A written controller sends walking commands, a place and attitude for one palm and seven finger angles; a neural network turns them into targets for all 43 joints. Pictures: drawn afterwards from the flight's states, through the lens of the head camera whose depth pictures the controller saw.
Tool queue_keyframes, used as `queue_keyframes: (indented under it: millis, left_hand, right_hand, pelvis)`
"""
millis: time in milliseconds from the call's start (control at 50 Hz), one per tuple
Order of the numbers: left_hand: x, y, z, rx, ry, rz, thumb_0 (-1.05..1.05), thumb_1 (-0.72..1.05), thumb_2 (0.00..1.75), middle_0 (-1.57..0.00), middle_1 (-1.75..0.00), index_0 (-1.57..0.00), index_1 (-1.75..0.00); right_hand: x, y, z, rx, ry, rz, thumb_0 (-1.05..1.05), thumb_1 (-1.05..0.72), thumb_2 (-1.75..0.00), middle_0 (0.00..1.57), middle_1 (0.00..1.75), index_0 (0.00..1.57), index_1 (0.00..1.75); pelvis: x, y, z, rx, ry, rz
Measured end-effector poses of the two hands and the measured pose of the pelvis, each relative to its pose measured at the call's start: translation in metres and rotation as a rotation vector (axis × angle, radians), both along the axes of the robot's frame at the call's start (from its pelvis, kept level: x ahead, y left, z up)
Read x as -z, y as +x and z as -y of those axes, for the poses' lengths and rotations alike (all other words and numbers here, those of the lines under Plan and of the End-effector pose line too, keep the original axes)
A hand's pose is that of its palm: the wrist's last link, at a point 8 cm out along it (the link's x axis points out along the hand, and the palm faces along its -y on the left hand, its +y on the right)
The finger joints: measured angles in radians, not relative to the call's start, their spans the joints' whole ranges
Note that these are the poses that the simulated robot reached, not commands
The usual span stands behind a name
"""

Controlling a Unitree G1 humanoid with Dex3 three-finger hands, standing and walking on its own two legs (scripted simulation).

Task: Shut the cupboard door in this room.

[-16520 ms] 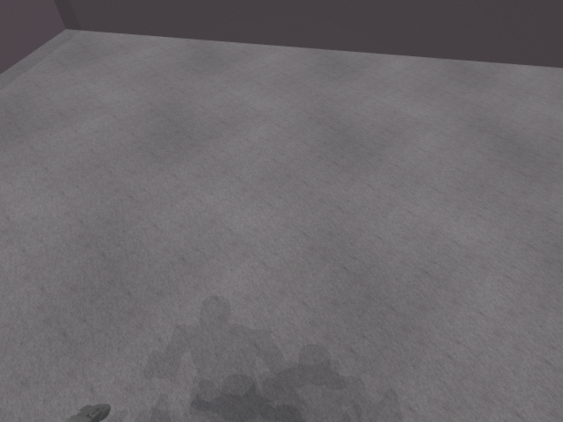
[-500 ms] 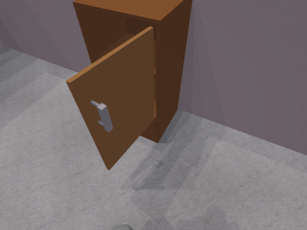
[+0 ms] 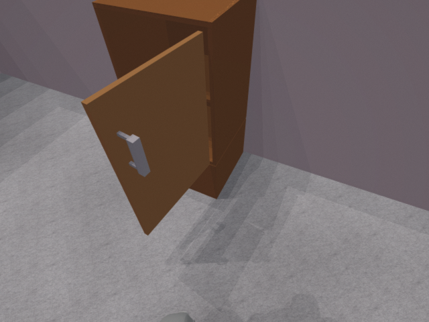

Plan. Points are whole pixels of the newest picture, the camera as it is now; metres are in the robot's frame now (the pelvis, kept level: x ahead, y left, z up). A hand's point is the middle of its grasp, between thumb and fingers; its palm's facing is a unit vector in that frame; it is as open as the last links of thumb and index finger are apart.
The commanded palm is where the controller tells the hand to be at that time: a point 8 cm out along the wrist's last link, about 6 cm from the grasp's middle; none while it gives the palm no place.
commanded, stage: come to a stop and stand still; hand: left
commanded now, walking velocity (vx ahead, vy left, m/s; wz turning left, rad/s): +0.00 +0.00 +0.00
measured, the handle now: (133, 153) +0.50 +0.24 -0.01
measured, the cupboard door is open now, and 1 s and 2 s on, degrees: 83 83 83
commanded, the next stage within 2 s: look again from close up in 1.58 s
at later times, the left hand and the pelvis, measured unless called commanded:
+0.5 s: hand out of the picture -0.03 +0.15 -0.15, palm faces +0.06 -0.98 -0.21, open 7.4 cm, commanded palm none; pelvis -0.03 -0.03 +0.02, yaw +1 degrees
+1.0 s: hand out of the picture +0.00 +0.14 -0.15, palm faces +0.06 -0.98 -0.18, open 7.4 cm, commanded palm none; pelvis +0.01 -0.03 +0.03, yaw +1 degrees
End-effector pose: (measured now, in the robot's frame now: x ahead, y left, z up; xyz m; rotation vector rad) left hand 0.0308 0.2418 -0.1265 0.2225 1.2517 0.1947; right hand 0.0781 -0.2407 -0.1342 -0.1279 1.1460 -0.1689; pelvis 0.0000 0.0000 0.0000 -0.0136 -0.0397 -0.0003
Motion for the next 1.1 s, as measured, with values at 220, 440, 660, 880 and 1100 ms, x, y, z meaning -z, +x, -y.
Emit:
queue_keyframes:
  millis: [220,440,660,880,1100]
  left_hand:
    - [-0.007,-0.013,0.028,-0.005,-0.049,0.07,0.01,0.9,0.89,-0.2,-0.3,-0.2,-0.3]
    - [-0.007,-0.051,0.039,-0.032,-0.072,-0.036,0.01,0.9,0.89,-0.2,-0.3,-0.2,-0.3]
    - [-0.005,-0.092,0.059,-0.077,-0.093,-0.147,0.01,0.9,0.9,-0.2,-0.3,-0.2,-0.3]
    - [-0.005,-0.065,0.062,-0.079,-0.112,-0.126,0.01,0.9,0.9,-0.2,-0.3,-0.2,-0.3]
    - [-0.012,-0.022,0.052,-0.056,-0.089,-0.116,0.01,0.9,0.9,-0.2,-0.3,-0.2,-0.3]
  right_hand:
    - [-0.001,-0.094,0.007,0.013,0.018,-0.163,0.01,-0.91,-0.9,0.2,0.3,0.2,0.3]
    - [-0.008,-0.138,-0.002,0.025,0.044,-0.251,0.01,-0.91,-0.9,0.2,0.3,0.2,0.3]
    - [-0.008,-0.109,0.01,-0.009,0.042,-0.2,0.01,-0.91,-0.9,0.2,0.3,0.2,0.3]
    - [-0.013,-0.085,0.012,-0.031,0.02,-0.208,0.01,-0.91,-0.9,0.2,0.3,0.2,0.3]
    - [-0.016,-0.056,0.009,-0.031,0.021,-0.221,0.01,-0.92,-0.9,0.2,0.3,0.2,0.3]
  pelvis:
    - [-0.009,-0.022,0.019,-0.02,0.019,0.002]
    - [-0.019,-0.032,0.026,-0.019,0.013,-0.02]
    - [-0.02,-0.03,0.036,-0.024,0.017,-0.021]
    - [-0.023,-0.009,0.034,-0.026,0.015,-0.032]
    - [-0.028,0.019,0.032,-0.018,0.022,-0.043]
